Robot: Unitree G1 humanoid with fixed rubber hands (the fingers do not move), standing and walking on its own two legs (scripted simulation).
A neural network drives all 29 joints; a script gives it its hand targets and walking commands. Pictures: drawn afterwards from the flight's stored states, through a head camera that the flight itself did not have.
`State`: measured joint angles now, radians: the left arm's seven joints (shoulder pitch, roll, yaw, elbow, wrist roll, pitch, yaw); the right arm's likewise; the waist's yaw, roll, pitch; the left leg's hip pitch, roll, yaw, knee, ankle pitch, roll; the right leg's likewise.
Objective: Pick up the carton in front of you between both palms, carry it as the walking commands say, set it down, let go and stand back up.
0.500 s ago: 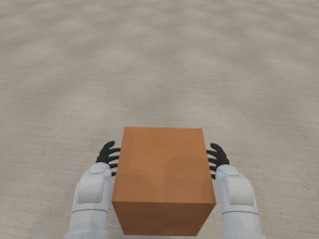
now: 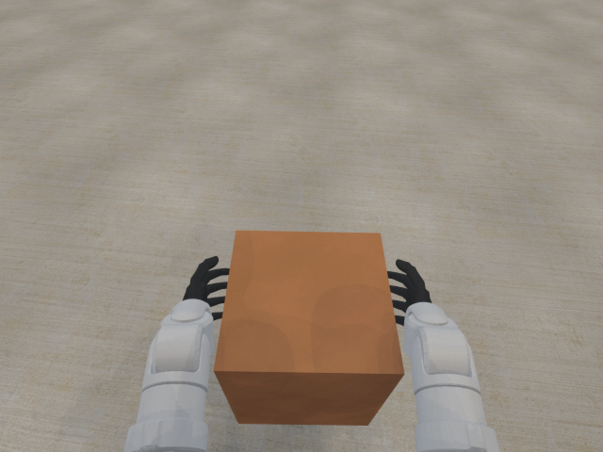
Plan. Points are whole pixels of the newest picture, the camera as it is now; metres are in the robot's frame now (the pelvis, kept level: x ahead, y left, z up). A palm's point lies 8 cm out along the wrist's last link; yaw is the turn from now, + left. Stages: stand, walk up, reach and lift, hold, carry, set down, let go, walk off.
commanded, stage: carry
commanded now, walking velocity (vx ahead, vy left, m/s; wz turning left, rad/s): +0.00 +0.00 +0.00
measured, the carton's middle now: (305, 333) +0.30 +0.00 -0.04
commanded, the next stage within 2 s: hold in 0.42 s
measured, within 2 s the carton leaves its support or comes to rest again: neither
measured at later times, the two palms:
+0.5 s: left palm (200, 317) +0.28 +0.14 +0.05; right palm (425, 322) +0.28 -0.16 +0.04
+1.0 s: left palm (212, 313) +0.31 +0.14 +0.00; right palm (411, 321) +0.31 -0.16 -0.01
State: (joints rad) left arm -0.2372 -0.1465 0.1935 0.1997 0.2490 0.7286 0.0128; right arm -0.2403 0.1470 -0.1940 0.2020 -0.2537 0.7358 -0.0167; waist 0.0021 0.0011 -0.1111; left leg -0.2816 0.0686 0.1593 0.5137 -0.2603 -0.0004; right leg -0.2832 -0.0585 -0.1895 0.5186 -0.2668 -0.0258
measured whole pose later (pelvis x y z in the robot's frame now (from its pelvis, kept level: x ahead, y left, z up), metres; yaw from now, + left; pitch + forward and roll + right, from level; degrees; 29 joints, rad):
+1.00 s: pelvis -0.05 +0.01 -0.02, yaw -5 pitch -1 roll +1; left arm -0.68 -0.22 0.62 0.57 0.51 0.50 -0.03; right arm -0.72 0.14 -0.58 0.69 -0.50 0.48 0.07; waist 0.04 0.00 0.15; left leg -0.40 -0.05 -0.04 0.69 -0.28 0.01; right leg -0.43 0.04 0.05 0.70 -0.26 -0.02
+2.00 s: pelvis -0.09 +0.01 -0.26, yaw -4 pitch +46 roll +2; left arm -1.04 -0.02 0.53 0.64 0.17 0.27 0.08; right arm -1.14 -0.07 -0.35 0.79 -0.19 0.27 -0.06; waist 0.06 -0.02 -0.07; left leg -1.98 -0.11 -0.05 1.71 -0.54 -0.05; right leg -2.02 0.13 0.07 1.71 -0.49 0.02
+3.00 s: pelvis -0.10 +0.01 -0.39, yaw -3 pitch +36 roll +2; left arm -1.36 0.15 0.38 0.89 0.01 0.22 0.13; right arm -1.50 -0.29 -0.19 1.09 -0.01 0.21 -0.09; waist 0.06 -0.01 0.37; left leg -2.18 -0.12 -0.01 2.20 -0.65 -0.05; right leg -2.22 0.11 0.02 2.20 -0.61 0.01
